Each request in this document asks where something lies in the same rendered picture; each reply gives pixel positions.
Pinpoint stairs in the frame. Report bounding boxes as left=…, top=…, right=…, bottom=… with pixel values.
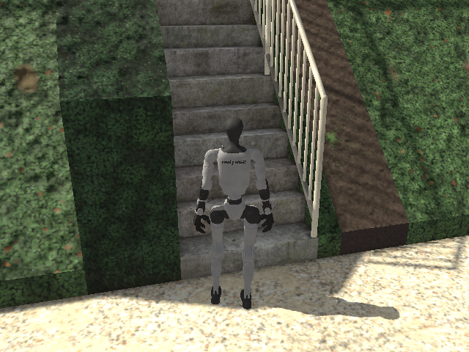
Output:
left=156, top=0, right=319, bottom=280

